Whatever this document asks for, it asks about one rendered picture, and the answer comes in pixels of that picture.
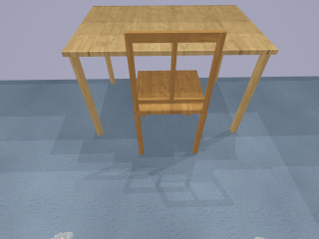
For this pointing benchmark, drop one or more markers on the table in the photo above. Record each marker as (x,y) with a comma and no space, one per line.
(102,34)

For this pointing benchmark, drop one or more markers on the chair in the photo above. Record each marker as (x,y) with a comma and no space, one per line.
(174,92)

